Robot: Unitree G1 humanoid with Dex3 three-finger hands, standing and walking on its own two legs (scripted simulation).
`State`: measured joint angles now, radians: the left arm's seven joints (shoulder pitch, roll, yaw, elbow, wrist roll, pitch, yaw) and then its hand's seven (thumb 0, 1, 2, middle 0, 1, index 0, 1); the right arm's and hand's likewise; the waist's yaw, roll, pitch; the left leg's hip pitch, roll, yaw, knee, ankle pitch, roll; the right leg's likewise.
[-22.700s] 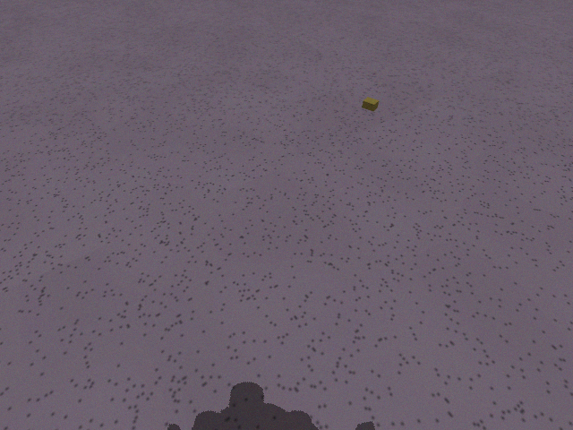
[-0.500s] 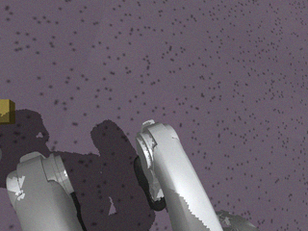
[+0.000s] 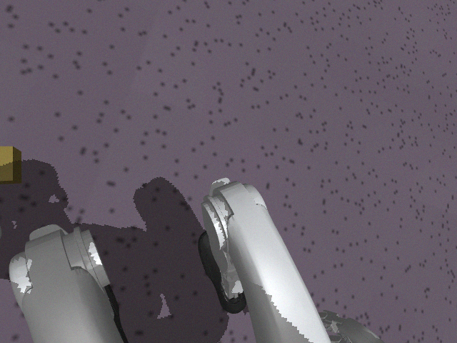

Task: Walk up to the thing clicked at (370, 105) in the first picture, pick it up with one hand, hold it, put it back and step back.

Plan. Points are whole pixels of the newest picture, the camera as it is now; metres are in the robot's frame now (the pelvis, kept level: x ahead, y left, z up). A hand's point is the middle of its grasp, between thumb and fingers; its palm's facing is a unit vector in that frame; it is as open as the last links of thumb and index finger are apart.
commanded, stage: rise first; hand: left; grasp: from above
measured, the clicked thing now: out of the picture +0.45 +0.31 -0.31
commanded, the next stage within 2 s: approach in 2.00 s
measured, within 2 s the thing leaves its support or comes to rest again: neither
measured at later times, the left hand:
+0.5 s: hand out of the picture +0.41 +0.34 -0.21, palm faces +0.02 -0.46 -0.89, open 14.3 cm
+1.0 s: hand out of the picture +0.41 +0.34 -0.21, palm faces +0.02 -0.46 -0.89, open 14.3 cm
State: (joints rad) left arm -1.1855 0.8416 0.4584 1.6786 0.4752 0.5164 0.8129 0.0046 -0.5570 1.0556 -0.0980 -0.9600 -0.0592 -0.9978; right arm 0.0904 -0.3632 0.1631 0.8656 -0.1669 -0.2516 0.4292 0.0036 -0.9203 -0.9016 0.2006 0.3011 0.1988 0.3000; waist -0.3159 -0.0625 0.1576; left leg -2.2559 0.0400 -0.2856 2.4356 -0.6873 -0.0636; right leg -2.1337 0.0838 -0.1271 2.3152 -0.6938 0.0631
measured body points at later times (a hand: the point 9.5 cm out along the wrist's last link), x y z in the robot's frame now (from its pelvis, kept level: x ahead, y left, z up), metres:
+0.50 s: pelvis +0.00 +0.00 +0.00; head +0.27 +0.09 +0.34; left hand +0.41 +0.36 -0.16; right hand +0.02 -0.27 -0.08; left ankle +0.08 +0.15 -0.30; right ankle +0.11 -0.12 -0.30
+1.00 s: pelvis +0.00 +0.00 +0.00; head +0.28 +0.09 +0.34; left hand +0.41 +0.36 -0.16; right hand +0.02 -0.27 -0.08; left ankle +0.07 +0.15 -0.30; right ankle +0.11 -0.12 -0.30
